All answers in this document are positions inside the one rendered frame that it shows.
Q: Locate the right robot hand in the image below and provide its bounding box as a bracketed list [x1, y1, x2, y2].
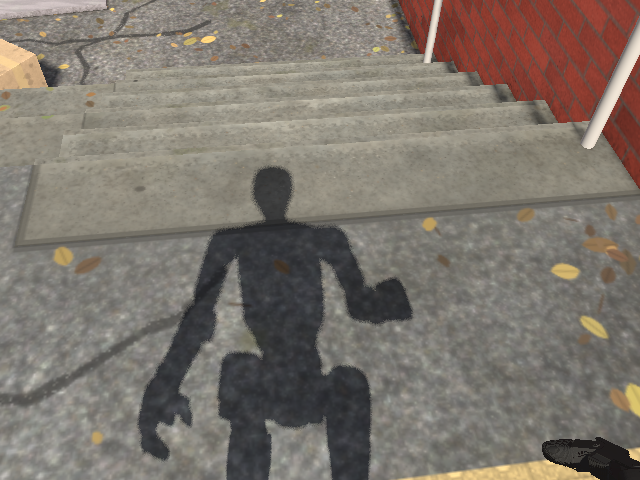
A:
[542, 437, 640, 480]

